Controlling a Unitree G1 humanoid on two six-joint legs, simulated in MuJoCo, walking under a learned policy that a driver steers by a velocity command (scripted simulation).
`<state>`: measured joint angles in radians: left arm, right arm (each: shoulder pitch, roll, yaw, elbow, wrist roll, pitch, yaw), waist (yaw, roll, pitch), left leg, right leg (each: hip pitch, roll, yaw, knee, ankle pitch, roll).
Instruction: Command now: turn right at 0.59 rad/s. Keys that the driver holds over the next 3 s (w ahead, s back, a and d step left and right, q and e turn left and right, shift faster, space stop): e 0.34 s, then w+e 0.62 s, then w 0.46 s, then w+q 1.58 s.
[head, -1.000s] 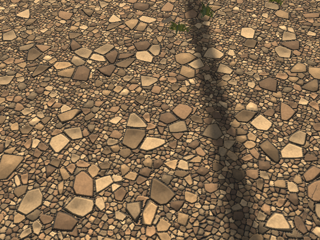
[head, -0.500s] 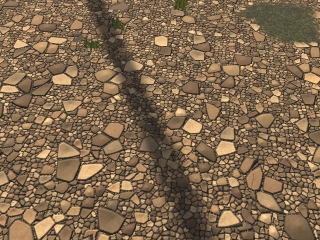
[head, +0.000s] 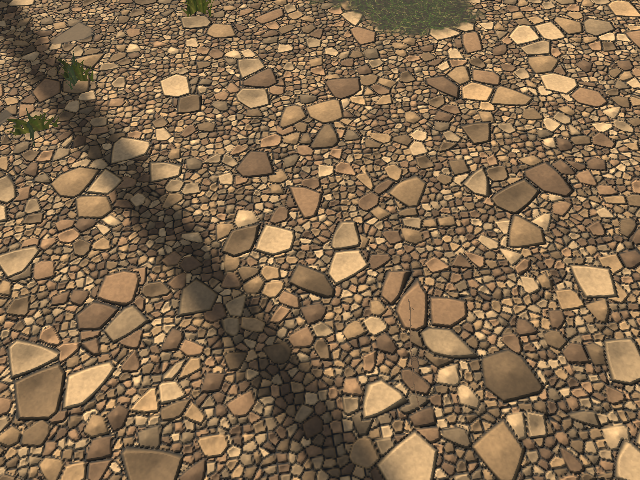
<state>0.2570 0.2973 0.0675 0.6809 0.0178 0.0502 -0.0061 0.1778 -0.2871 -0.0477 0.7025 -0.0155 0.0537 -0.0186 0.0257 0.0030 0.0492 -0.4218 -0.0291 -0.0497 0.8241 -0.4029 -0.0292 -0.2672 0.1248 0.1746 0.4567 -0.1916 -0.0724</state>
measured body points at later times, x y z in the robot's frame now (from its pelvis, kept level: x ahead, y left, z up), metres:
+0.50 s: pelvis -0.01 +0.01 +0.00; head +0.01 +0.01 +0.45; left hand +0.20 +0.24 -0.11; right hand +0.01 -0.29 -0.10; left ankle +0.01 +0.12 -0.74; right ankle -0.07 -0.09 -0.71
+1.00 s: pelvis +0.16 -0.10 -0.02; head +0.19 -0.13 +0.43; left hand +0.28 +0.17 -0.13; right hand +0.22 -0.42 -0.10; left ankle +0.35 -0.09 -0.72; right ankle -0.05 -0.08 -0.74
